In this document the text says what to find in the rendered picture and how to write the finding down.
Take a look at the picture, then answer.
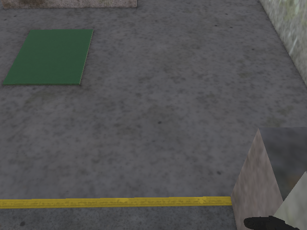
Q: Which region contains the right robot hand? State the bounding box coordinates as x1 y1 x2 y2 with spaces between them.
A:
244 216 299 230

